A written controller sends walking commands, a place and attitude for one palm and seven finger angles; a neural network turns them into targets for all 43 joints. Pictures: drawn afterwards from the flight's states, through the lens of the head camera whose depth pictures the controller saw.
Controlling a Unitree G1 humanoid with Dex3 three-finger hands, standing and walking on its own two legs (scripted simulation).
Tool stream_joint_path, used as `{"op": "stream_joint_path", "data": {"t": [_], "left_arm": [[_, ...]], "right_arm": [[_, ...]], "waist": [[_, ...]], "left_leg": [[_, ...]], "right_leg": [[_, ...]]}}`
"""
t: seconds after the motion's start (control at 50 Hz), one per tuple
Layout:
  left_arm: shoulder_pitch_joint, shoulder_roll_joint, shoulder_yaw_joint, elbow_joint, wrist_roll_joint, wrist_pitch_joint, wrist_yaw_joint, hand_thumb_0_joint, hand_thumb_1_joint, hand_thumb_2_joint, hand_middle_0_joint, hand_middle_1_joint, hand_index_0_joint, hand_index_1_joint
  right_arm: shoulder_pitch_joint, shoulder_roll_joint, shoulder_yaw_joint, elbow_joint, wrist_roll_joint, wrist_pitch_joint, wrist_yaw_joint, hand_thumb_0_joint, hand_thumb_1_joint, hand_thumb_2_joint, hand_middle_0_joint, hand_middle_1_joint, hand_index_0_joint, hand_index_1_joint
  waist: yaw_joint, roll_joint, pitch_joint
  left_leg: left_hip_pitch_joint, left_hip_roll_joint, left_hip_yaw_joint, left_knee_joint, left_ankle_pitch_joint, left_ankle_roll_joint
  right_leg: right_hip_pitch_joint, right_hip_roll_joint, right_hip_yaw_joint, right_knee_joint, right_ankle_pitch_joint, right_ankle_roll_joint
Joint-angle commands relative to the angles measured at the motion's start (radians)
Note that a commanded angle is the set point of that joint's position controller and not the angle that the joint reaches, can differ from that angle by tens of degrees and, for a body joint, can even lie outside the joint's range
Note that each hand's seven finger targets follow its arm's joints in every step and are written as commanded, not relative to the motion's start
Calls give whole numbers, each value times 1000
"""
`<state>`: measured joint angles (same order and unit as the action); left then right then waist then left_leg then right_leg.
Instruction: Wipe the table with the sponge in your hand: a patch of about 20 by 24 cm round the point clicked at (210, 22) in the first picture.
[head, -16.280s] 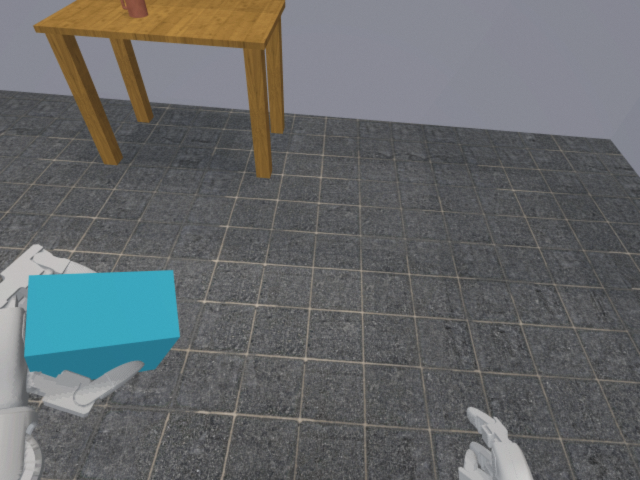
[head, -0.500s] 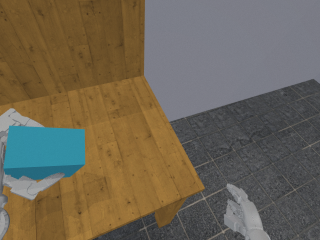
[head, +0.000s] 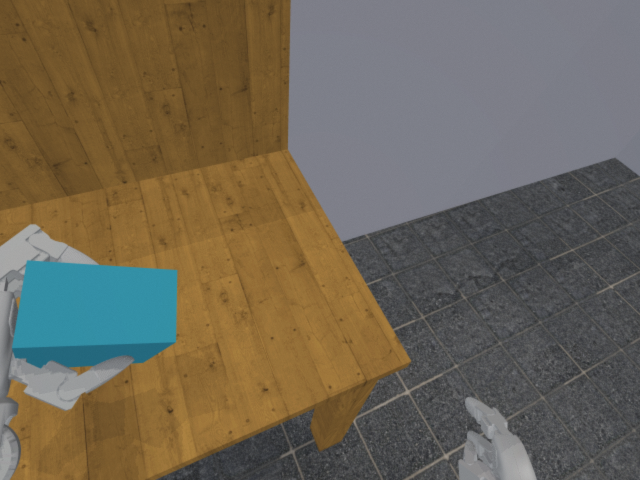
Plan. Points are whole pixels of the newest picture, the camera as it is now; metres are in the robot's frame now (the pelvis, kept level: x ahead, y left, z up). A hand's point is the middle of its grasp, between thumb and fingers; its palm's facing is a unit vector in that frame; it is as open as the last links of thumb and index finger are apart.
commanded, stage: look again from close up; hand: left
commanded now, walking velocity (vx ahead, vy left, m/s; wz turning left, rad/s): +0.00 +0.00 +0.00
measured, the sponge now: (116, 321) +0.23 +0.22 +0.13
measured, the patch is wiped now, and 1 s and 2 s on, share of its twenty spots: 0.00 0.00 0.00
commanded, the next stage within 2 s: shuffle to correct the standing spot in 0.32 s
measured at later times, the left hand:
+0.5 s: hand (79, 327) +0.21 +0.24 +0.15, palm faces +0.32 -0.86 -0.39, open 10.6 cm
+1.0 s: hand (143, 308) +0.23 +0.19 +0.15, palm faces +0.27 -0.88 -0.39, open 10.6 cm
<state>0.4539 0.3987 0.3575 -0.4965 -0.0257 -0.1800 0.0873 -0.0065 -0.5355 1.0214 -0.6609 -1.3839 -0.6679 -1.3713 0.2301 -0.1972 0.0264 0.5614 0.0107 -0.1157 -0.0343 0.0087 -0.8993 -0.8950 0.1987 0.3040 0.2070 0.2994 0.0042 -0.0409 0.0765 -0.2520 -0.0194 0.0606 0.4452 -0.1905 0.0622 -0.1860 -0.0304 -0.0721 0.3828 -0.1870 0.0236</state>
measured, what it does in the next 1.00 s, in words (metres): stands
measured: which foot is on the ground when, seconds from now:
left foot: down 0.00-1.00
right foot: down 0.00-1.00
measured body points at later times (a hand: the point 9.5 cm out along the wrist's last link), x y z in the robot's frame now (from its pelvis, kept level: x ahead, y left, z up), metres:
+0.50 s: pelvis +0.00 -0.01 +0.00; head +0.02 +0.02 +0.45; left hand +0.19 +0.28 +0.17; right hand +0.17 -0.24 -0.06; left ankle +0.03 +0.07 -0.74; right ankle +0.01 -0.14 -0.74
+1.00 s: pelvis +0.01 -0.05 +0.00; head +0.04 -0.03 +0.45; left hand +0.21 +0.23 +0.17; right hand +0.18 -0.28 -0.07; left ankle +0.03 +0.07 -0.74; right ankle +0.01 -0.14 -0.74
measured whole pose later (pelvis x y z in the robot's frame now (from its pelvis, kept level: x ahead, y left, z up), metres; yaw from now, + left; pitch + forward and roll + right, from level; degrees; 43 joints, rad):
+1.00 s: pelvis +0.01 -0.05 +0.00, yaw -1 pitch +0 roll -1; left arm 0.47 0.41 0.36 -0.53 -0.09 -0.13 0.07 -0.01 -0.53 1.02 -0.66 -1.38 -0.67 -1.37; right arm 0.20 -0.19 0.01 0.55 0.02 -0.10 -0.04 0.01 -0.90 -0.90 0.20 0.30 0.21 0.30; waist 0.00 -0.03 0.05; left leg -0.26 0.06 0.05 0.48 -0.22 -0.01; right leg -0.20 0.05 -0.08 0.40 -0.21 -0.04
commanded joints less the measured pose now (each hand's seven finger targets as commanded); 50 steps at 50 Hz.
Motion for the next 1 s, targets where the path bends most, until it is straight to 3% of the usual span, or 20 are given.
{"op": "stream_joint_path", "data": {"t": [0.0, 0.02, 0.06, 0.1, 0.12, 0.18, 0.2, 0.22, 0.3, 0.32, 0.4, 0.42, 0.48, 0.5, 0.52, 0.58, 0.8, 0.82, 0.9, 0.98], "left_arm": [[-44, 201, 155, -226, -14, -73, 22, 0, 100, 1300, -1200, -1600, -1200, -1600], [-51, 154, 117, -237, -19, -76, 17, 0, 100, 1300, -1200, -1600, -1200, -1600], [-56, 164, 123, -234, -21, -79, 16, 0, 100, 1300, -1200, -1600, -1200, -1600], [-43, 192, 147, -226, -20, -77, 18, 0, 100, 1300, -1200, -1600, -1200, -1600], [-49, 148, 109, -235, -23, -78, 14, 0, 100, 1300, -1200, -1600, -1200, -1600], [-55, 163, 120, -217, -27, -75, 15, 0, 100, 1300, -1200, -1600, -1200, -1600], [-46, 184, 139, -207, -26, -70, 18, 0, 100, 1300, -1200, -1600, -1200, -1600], [-57, 140, 101, -215, -29, -72, 13, 0, 100, 1300, -1200, -1600, -1200, -1600], [-63, 173, 124, -206, -27, -67, 17, 0, 100, 1300, -1200, -1600, -1200, -1600], [-71, 138, 91, -217, -29, -67, 14, 0, 100, 1300, -1200, -1600, -1200, -1600], [-69, 180, 122, -217, -27, -62, 20, 0, 100, 1300, -1200, -1600, -1200, -1600], [-77, 141, 92, -220, -32, -62, 16, 0, 100, 1300, -1200, -1600, -1200, -1600], [-106, 157, 106, -225, -33, -66, 17, 0, 100, 1300, -1200, -1600, -1200, -1600], [-99, 177, 124, -214, -34, -63, 18, 0, 100, 1300, -1200, -1600, -1200, -1600], [-112, 135, 88, -223, -34, -64, 14, 0, 100, 1300, -1200, -1600, -1200, -1600], [-121, 150, 100, -224, -35, -62, 14, 0, 100, 1300, -1200, -1600, -1200, -1600], [-52, 192, 139, -259, -57, -36, 12, 0, 100, 1300, -1200, -1600, -1200, -1600], [-51, 158, 114, -271, -61, -34, 9, 0, 100, 1300, -1200, -1600, -1200, -1600], [-41, 193, 138, -268, -71, -23, 8, 0, 100, 1300, -1200, -1600, -1200, -1600], [-46, 183, 130, -264, -80, -12, 4, 0, 100, 1300, -1200, -1600, -1200, -1600]], "right_arm": [[-85, -157, -68, -147, 1, -67, -19, 0, -900, -900, 200, 300, 200, 300], [-81, -140, -63, -152, 3, -66, -19, 0, -900, -900, 200, 300, 200, 300], [-80, -148, -66, -151, 4, -71, -20, 0, -900, -900, 200, 300, 200, 300], [-82, -158, -70, -142, 3, -73, -21, 0, -900, -900, 200, 300, 200, 300], [-82, -142, -64, -148, 6, -73, -21, 0, -900, -900, 200, 300, 200, 300], [-83, -148, -65, -146, 5, -76, -23, 0, -900, -900, 200, 300, 200, 300], [-84, -156, -69, -139, 5, -74, -25, 0, -900, -900, 200, 300, 200, 300], [-82, -146, -66, -142, 7, -72, -24, 0, -900, -900, 200, 300, 200, 300], [-89, -157, -69, -137, 6, -76, -27, 0, -900, -900, 200, 300, 200, 300], [-88, -144, -64, -143, 8, -74, -26, 0, -900, -900, 200, 300, 200, 300], [-92, -156, -68, -140, 7, -75, -27, 0, -900, -900, 200, 300, 200, 300], [-96, -140, -61, -146, 8, -73, -28, 0, -900, -900, 200, 300, 200, 300], [-98, -143, -63, -147, 5, -74, -30, 0, -900, -900, 200, 300, 200, 300], [-100, -148, -65, -141, 3, -73, -30, 0, -900, -900, 200, 300, 200, 300], [-100, -136, -62, -149, 5, -72, -28, 0, -900, -900, 200, 300, 200, 300], [-102, -137, -64, -154, 4, -70, -24, 0, -900, -900, 200, 300, 200, 300], [-102, -137, -75, -162, 11, -48, -15, 0, -900, -900, 200, 300, 200, 300], [-100, -126, -73, -167, 12, -45, -15, 0, -900, -900, 200, 300, 200, 300], [-102, -137, -79, -160, 14, -38, -21, 0, -900, -900, 200, 300, 200, 300], [-104, -136, -79, -161, 15, -30, -24, 0, -900, -900, 200, 300, 200, 300]], "waist": [[3, 135, -168], [-1, 128, -166], [-1, 103, -162], [1, 135, -177], [-2, 134, -172], [-1, 87, -159], [-1, 99, -167], [-4, 101, -163], [-1, 115, -162], [-2, 117, -159], [0, 116, -164], [-2, 111, -152], [0, 98, -156], [1, 127, -161], [-1, 142, -148], [2, 131, -159], [-1, 147, -207], [-3, 144, -211], [-5, 149, -215], [-4, 101, -199]], "left_leg": [[45, 130, -164, -133, -28, -54], [39, 133, -159, -130, -19, -56], [43, 128, -155, -112, -4, -48], [62, 124, -157, -117, 2, -51], [55, 127, -152, -116, 10, -51], [48, 122, -151, -104, -8, -41], [60, 117, -149, -107, -13, -42], [58, 121, -146, -105, -2, -43], [65, 116, -149, -111, -18, -40], [62, 120, -144, -109, -9, -40], [66, 117, -151, -114, -23, -39], [63, 125, -148, -121, -20, -40], [73, 145, -163, -137, -22, -45], [79, 149, -169, -152, -36, -51], [70, 160, -173, -161, -39, -53], [70, 174, -175, -153, -31, -45], [103, 188, -144, -75, 107, -40], [105, 191, -138, -65, 125, -39], [110, 185, -122, -38, 127, -38], [82, 182, -104, 1, 110, -36]], "right_leg": [[31, -45, 78, -43, 16, -49], [38, -49, 66, -41, 23, -48], [31, -54, 75, -52, 41, -49], [28, -48, 83, -49, 39, -50], [33, -51, 74, -47, 45, -49], [24, -57, 90, -69, 49, -49], [21, -53, 99, -71, 43, -50], [24, -55, 89, -66, 50, -50], [14, -53, 104, -75, 39, -49], [21, -55, 94, -70, 46, -49], [18, -52, 105, -77, 37, -50], [15, -50, 94, -73, 36, -47], [5, -35, 89, -64, 27, -44], [-2, -26, 88, -58, 8, -41], [-4, -23, 78, -47, 6, -41], [0, -21, 77, -45, 19, -39], [2, -21, 76, -36, 90, -42], [6, -24, 72, -30, 105, -42], [-3, -28, 94, -35, 129, -45], [2, -44, 109, -43, 158, -49]]}}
